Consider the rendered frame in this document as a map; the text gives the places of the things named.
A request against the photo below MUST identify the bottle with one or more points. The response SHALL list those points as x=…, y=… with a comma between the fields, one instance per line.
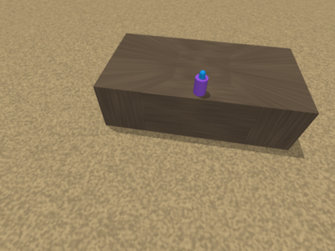
x=200, y=84

